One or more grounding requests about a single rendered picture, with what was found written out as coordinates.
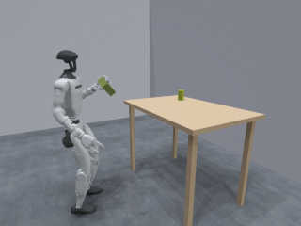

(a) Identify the robot left forearm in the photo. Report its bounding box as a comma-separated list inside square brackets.
[82, 83, 98, 99]

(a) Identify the right robot hand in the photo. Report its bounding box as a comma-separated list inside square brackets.
[80, 134, 105, 155]

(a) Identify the left robot foot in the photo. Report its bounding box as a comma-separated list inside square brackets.
[87, 186, 103, 195]

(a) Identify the robot right forearm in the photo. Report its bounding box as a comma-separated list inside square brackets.
[53, 108, 85, 139]

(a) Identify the sponge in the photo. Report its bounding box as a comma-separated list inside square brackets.
[97, 77, 116, 96]

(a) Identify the right robot shin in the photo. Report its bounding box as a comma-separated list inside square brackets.
[75, 171, 91, 208]

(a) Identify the table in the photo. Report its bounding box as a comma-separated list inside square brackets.
[123, 95, 265, 226]

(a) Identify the robot right upper arm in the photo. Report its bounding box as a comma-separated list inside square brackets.
[52, 79, 69, 116]

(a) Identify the left robot hand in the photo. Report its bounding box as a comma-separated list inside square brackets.
[96, 74, 112, 90]

